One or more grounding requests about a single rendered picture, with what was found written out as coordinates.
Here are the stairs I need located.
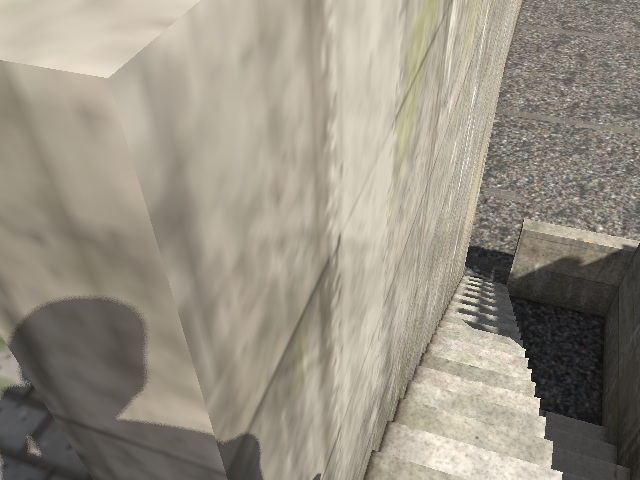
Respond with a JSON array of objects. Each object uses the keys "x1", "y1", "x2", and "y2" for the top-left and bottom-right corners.
[{"x1": 363, "y1": 275, "x2": 563, "y2": 480}]

